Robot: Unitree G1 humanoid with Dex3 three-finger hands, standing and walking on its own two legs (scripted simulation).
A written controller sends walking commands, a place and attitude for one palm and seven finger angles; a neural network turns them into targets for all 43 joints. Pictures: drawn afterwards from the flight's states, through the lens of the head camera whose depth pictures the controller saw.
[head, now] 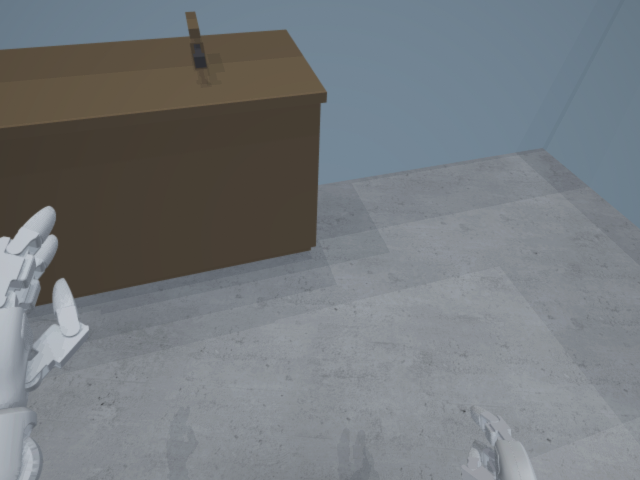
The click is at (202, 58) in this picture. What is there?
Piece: tap's lever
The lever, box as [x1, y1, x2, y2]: [193, 53, 206, 67]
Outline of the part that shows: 193,54 196,67 206,66 203,53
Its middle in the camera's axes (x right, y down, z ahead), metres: -0.32 -0.47 +1.02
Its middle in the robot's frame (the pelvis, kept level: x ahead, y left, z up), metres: +1.07 +0.39 +0.04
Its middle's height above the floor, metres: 0.82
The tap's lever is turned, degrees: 0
